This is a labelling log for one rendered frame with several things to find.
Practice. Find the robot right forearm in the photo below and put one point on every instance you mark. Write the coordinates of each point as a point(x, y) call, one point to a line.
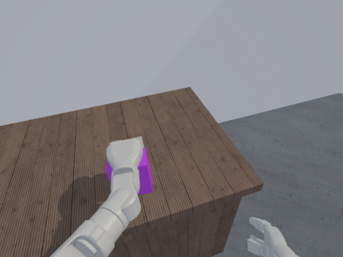
point(281, 251)

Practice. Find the robot left upper arm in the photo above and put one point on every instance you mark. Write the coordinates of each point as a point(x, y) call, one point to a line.
point(71, 251)

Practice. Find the left robot hand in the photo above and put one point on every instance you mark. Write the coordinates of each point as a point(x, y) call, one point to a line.
point(129, 151)

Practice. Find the robot left forearm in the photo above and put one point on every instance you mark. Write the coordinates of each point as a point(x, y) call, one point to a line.
point(96, 237)

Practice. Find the right robot hand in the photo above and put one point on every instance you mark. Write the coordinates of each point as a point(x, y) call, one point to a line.
point(272, 236)

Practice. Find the table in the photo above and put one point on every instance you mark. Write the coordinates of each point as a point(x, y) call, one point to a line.
point(53, 178)

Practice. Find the sponge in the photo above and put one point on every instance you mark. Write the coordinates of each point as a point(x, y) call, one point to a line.
point(145, 175)

